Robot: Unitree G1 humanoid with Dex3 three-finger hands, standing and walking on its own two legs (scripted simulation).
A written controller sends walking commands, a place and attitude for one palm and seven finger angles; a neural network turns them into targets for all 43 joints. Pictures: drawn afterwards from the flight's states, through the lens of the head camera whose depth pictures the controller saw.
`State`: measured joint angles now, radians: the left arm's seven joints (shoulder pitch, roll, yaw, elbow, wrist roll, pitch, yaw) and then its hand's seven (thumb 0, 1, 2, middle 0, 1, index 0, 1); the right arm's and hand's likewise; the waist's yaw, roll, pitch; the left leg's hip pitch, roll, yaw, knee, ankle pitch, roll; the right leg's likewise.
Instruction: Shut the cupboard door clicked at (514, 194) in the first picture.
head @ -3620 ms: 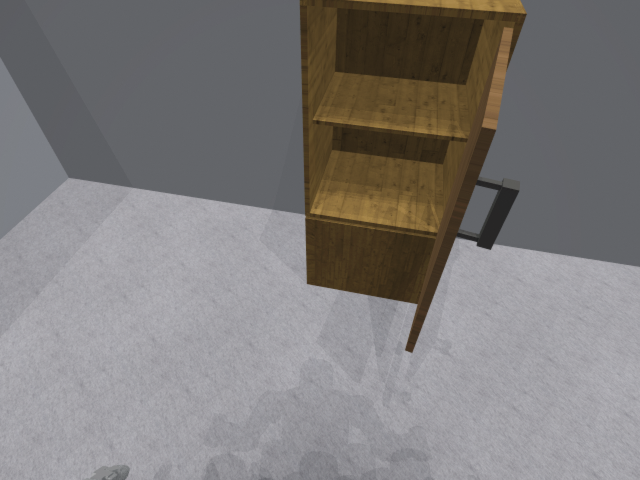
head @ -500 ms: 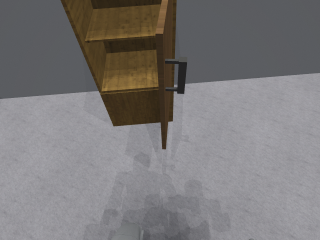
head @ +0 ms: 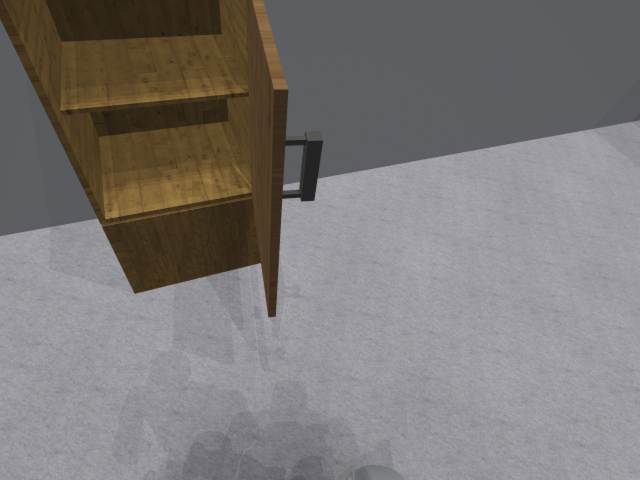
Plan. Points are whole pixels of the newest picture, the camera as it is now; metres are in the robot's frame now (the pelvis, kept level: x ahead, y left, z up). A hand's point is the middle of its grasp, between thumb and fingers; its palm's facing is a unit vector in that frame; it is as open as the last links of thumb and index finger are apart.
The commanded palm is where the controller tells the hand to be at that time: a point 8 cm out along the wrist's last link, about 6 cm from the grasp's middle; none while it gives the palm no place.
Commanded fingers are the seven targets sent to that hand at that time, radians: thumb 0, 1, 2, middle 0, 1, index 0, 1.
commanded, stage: walk around to get in front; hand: left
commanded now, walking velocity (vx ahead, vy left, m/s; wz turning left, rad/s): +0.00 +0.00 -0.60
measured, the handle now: (297, 169) +0.57 +0.10 +0.05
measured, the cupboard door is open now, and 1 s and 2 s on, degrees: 80 80 80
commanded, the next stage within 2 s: none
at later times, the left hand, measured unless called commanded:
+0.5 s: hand (241, 451) +0.18 +0.11 -0.16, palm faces -0.32 -0.91 -0.26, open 7.4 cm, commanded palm none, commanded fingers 0.00 0.90 0.90 -0.20 -0.30 -0.20 -0.30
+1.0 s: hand (218, 426) +0.21 +0.16 -0.18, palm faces -0.55 -0.82 -0.16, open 7.4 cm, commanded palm none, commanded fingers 0.00 0.90 0.90 -0.20 -0.30 -0.20 -0.30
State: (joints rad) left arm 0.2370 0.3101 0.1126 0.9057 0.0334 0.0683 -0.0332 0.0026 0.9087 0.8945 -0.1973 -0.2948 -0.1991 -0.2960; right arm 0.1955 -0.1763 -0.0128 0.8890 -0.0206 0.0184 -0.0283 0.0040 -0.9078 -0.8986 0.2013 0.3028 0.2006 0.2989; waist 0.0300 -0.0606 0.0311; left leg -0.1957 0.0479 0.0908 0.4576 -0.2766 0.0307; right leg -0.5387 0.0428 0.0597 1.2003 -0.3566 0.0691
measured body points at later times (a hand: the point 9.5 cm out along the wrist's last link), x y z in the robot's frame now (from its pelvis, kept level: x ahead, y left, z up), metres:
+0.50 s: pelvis +0.01 -0.04 -0.01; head +0.04 -0.06 +0.44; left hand +0.20 +0.16 -0.14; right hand -0.05 -0.30 -0.16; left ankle +0.02 +0.11 -0.68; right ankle -0.04 -0.13 -0.74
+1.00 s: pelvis +0.04 +0.02 +0.00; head +0.10 +0.04 +0.45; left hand +0.24 +0.20 -0.17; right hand -0.04 -0.22 -0.12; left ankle +0.10 +0.08 -0.74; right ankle -0.09 -0.09 -0.64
